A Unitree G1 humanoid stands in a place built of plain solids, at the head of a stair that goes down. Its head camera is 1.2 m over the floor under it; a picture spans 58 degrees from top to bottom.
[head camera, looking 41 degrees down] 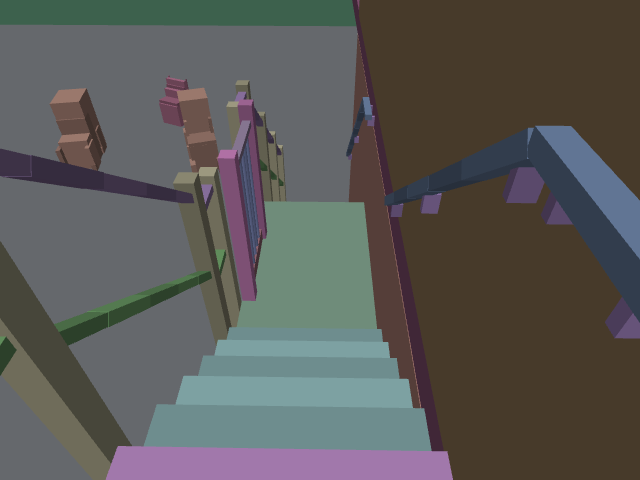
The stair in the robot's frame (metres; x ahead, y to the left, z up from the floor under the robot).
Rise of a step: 0.17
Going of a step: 0.21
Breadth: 0.90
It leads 1 degrees to the right of straight ahead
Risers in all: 6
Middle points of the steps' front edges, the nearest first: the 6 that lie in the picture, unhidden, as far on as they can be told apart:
0.52 0.10 0.00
0.73 0.10 -0.17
0.94 0.10 -0.34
1.16 0.09 -0.52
1.37 0.09 -0.69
1.58 0.09 -0.86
